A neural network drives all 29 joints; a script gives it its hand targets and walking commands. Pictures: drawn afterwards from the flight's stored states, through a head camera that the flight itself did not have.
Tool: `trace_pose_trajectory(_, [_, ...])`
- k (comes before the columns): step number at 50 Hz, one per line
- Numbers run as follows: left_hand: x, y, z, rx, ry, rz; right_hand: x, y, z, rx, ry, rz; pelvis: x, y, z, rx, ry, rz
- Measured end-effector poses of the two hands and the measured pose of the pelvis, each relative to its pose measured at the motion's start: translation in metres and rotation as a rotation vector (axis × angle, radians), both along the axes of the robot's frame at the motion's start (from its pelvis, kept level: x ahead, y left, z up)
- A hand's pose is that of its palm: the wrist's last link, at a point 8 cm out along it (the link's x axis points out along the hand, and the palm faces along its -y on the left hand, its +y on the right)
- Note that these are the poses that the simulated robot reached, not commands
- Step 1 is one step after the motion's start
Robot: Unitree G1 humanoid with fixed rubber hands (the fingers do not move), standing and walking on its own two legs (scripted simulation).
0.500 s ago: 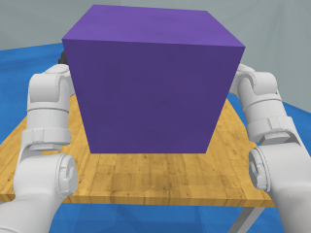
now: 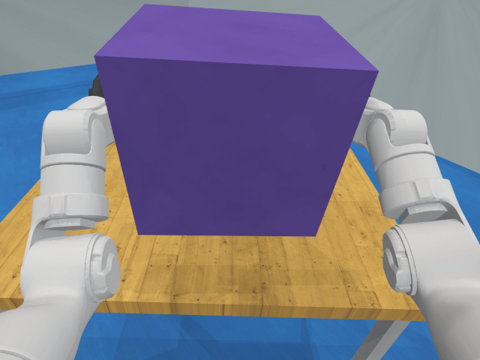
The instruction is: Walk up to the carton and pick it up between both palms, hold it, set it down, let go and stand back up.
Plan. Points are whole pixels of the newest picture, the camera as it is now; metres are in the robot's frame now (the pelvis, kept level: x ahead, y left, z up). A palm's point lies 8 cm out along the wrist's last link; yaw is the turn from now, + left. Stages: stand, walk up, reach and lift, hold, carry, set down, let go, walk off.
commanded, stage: hold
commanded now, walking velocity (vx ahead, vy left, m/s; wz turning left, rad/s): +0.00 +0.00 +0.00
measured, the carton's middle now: (231, 122) +0.39 +0.01 +0.27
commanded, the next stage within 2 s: none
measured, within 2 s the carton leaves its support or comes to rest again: neither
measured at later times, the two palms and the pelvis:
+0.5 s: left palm (107, 109) +0.37 +0.19 +0.29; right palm (359, 115) +0.37 -0.18 +0.30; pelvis +0.00 +0.00 +0.00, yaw +0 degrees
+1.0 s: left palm (105, 112) +0.37 +0.20 +0.29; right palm (359, 111) +0.37 -0.18 +0.31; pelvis +0.00 +0.00 +0.00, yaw +0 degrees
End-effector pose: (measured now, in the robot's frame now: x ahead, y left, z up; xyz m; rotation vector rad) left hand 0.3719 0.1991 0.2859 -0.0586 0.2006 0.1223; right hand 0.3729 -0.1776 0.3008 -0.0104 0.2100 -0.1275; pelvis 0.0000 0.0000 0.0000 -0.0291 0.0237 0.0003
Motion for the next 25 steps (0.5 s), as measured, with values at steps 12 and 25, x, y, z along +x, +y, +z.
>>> trace_pose_trajectory(12, [-0.0027, -0.0047, 0.0007, 0.032, -0.015, -0.005, -0.0025, -0.0044, 0.0025, 0.02, -0.012, -0.003, 0.0015, 0.0001, 0.0002, 0.0, -0.004, 0.007])
trace_pose_trajectory(25, [-0.0018, -0.0061, 0.0046, 0.007, 0.006, -0.009, -0.006, -0.0063, -0.0017, 0.031, 0.01, -0.016, -0.0021, 0.0015, -0.0001, 0.001, -0.01, -0.003])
